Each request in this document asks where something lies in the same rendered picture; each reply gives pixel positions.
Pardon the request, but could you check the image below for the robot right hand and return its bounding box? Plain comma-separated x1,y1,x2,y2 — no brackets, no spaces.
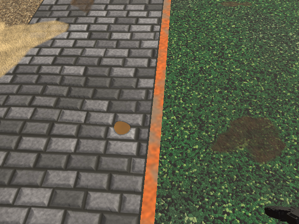
264,205,299,224

